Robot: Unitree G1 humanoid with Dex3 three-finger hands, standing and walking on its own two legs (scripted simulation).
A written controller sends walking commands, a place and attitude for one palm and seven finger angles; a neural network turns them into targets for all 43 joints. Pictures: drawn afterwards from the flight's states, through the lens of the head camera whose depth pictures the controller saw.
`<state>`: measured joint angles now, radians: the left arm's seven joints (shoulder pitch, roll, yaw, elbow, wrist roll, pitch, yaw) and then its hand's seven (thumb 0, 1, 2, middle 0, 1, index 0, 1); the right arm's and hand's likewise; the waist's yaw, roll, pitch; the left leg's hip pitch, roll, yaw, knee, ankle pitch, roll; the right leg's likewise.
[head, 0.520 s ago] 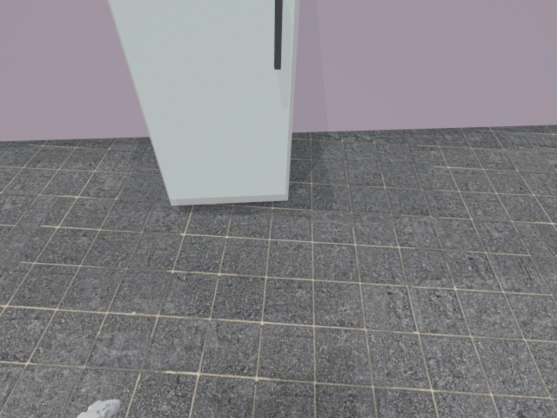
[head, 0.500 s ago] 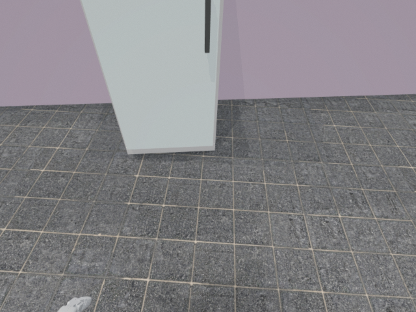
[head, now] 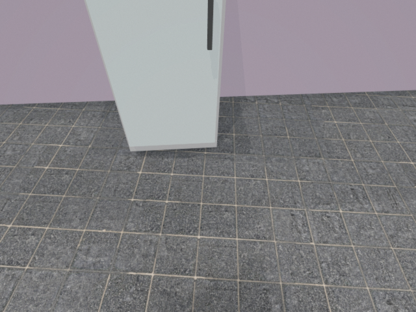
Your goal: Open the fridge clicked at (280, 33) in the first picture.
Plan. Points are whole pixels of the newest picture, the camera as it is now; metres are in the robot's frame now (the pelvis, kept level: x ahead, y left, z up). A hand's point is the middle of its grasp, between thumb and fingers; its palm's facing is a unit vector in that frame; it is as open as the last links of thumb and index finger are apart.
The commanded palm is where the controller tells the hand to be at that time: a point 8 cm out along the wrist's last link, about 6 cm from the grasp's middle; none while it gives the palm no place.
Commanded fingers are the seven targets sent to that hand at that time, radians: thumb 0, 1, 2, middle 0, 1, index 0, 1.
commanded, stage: stand and wait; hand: right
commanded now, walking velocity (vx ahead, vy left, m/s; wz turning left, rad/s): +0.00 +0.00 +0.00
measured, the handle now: (209, 11) +1.19 +0.06 +0.11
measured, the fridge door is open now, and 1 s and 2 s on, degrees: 0 0 0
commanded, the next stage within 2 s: look at it before walking up in 0.30 s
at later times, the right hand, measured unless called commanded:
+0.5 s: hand out of the picture +0.08 -0.24 -0.15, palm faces -0.04 +0.94 -0.33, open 7.4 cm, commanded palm none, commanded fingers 0.00 -0.90 -0.90 0.20 0.30 0.20 0.30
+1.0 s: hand out of the picture +0.07 -0.24 -0.15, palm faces -0.04 +0.94 -0.33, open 7.4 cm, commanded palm none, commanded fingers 0.00 -0.90 -0.90 0.20 0.30 0.20 0.30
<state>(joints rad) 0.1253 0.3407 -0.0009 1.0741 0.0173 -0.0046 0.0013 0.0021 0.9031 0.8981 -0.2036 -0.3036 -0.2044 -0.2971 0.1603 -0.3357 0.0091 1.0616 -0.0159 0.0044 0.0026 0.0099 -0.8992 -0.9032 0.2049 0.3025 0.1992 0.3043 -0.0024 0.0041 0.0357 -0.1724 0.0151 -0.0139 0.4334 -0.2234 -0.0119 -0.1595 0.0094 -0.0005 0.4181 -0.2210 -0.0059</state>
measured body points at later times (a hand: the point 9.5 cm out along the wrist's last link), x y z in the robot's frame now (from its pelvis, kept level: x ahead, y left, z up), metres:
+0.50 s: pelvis +0.00 +0.01 +0.00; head -0.01 +0.01 +0.45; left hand +0.07 +0.30 -0.13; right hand +0.08 -0.29 -0.13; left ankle +0.01 +0.13 -0.74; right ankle +0.00 -0.12 -0.74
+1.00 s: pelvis +0.00 +0.01 +0.00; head +0.00 +0.01 +0.45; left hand +0.08 +0.30 -0.13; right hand +0.08 -0.29 -0.13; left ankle +0.01 +0.13 -0.74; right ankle +0.00 -0.12 -0.74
